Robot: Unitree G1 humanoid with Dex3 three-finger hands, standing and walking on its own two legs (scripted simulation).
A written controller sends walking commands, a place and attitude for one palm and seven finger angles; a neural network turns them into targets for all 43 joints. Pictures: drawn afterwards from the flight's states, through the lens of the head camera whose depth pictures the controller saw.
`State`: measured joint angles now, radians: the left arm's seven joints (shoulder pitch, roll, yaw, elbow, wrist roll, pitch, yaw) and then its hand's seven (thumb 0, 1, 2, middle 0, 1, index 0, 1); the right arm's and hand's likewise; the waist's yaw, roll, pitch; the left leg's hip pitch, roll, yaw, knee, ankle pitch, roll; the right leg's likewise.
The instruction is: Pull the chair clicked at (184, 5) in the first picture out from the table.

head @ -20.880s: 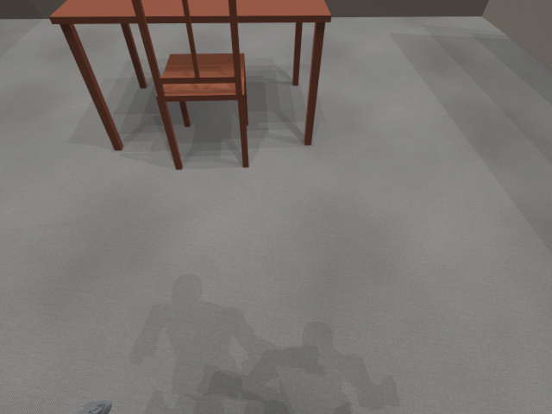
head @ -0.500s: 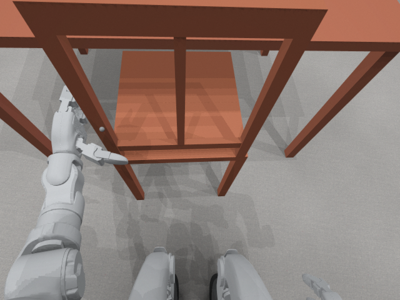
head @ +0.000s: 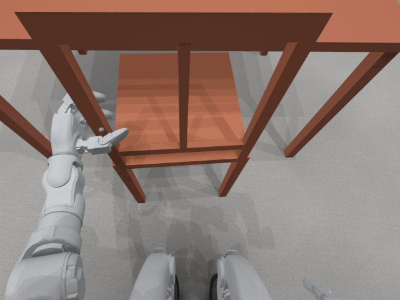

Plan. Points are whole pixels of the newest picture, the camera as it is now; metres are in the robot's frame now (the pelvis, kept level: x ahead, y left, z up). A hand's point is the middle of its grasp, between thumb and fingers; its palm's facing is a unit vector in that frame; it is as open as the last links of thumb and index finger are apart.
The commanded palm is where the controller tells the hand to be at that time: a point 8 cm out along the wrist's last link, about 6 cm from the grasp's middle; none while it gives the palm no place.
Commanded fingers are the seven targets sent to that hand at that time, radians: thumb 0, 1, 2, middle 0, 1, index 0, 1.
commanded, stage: hook a spindle and tug to test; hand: left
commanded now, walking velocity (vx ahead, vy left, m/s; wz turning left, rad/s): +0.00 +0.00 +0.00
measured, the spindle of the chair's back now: (183, 107) +0.48 +0.04 +0.04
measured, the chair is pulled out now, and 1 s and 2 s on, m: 0.01 0.03 0.13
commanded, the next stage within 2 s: step backward, pulling the chair out in 0.82 s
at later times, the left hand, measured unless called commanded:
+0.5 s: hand (104, 131) +0.43 +0.19 +0.02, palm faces +0.08 -1.00 -0.02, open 6.0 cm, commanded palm +0.40 +0.23 +0.02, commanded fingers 0.00 0.90 0.90 -0.50 -1.45 -0.50 -1.45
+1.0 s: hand (103, 140) +0.41 +0.19 +0.03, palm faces +0.11 -0.99 -0.09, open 6.2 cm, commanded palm +0.38 +0.23 +0.03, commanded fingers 0.00 0.90 0.90 -0.50 -1.45 -0.50 -1.45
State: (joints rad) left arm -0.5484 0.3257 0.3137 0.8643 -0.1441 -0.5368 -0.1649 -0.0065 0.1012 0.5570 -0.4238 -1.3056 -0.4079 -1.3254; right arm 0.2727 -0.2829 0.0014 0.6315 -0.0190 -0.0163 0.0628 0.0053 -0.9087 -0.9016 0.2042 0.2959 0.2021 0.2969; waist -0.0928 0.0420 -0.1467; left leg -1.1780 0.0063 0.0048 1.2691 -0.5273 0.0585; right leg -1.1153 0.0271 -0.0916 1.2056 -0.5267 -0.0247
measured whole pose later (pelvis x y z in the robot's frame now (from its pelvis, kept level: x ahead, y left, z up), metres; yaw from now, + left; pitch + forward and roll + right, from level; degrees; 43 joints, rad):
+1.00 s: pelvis +0.01 +0.00 +0.02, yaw +0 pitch +19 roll -3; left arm -0.40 0.27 0.25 0.66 -0.11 -0.42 -0.07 0.01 0.61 0.74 -0.39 -1.35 -0.38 -1.43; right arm 0.22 -0.25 -0.01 0.58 0.04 0.05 0.02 0.01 -0.91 -0.90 0.20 0.30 0.20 0.30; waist -0.07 0.03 -0.06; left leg -1.01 0.00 0.02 1.18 -0.49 0.06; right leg -0.96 0.02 -0.07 1.14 -0.48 -0.03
